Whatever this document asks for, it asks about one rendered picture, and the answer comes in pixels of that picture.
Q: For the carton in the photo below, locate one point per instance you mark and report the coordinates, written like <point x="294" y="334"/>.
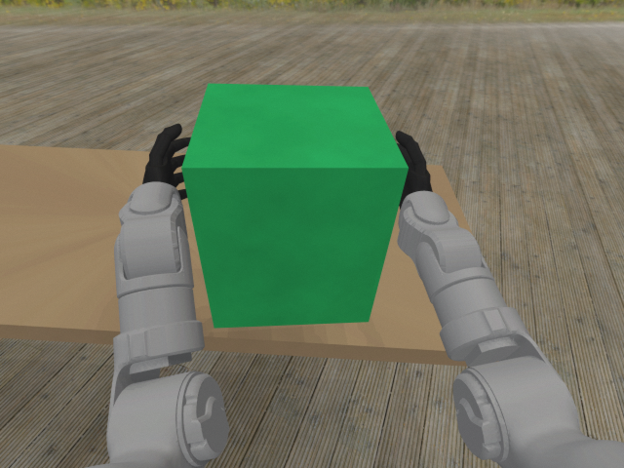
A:
<point x="293" y="193"/>

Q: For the robot right hand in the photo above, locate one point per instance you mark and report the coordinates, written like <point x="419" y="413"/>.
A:
<point x="418" y="178"/>

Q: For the robot left hand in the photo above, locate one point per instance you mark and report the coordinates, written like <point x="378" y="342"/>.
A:
<point x="161" y="165"/>

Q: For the robot right upper arm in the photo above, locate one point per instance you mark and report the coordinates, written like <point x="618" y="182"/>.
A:
<point x="518" y="414"/>

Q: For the robot left upper arm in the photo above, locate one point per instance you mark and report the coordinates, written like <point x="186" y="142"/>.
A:
<point x="176" y="421"/>

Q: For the table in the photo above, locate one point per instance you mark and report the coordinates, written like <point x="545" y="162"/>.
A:
<point x="59" y="220"/>

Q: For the left robot forearm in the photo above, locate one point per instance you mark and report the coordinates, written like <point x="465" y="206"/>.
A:
<point x="154" y="283"/>

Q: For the right robot forearm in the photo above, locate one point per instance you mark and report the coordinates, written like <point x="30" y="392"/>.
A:
<point x="477" y="325"/>

